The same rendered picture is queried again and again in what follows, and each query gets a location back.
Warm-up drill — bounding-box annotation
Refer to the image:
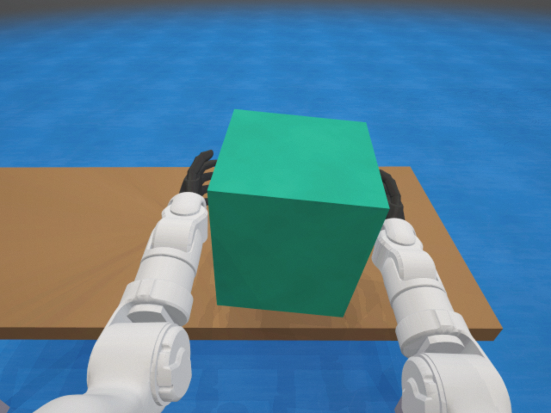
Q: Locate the right robot forearm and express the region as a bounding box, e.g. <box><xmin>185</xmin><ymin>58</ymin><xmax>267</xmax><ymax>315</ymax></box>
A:
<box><xmin>372</xmin><ymin>219</ymin><xmax>511</xmax><ymax>409</ymax></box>

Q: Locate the left robot forearm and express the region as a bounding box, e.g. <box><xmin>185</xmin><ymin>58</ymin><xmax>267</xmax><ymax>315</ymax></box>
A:
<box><xmin>87</xmin><ymin>192</ymin><xmax>207</xmax><ymax>387</ymax></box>

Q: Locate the right robot upper arm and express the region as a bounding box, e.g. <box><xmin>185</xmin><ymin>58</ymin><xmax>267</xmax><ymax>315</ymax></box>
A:
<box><xmin>401</xmin><ymin>353</ymin><xmax>511</xmax><ymax>413</ymax></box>

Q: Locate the robot left hand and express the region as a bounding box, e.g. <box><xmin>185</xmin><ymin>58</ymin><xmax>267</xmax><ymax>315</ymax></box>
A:
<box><xmin>179</xmin><ymin>150</ymin><xmax>218</xmax><ymax>205</ymax></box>

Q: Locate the left robot upper arm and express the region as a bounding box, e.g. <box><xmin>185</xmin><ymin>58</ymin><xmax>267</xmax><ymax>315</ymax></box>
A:
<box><xmin>33</xmin><ymin>322</ymin><xmax>192</xmax><ymax>413</ymax></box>

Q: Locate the carton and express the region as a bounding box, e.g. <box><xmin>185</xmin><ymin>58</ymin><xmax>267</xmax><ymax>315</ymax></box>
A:
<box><xmin>207</xmin><ymin>109</ymin><xmax>390</xmax><ymax>317</ymax></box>

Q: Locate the table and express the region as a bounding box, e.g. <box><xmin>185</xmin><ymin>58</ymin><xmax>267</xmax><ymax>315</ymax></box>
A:
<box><xmin>0</xmin><ymin>167</ymin><xmax>503</xmax><ymax>413</ymax></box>

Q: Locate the robot right hand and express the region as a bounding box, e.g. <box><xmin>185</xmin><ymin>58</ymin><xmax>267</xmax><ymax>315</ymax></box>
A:
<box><xmin>379</xmin><ymin>170</ymin><xmax>405</xmax><ymax>220</ymax></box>

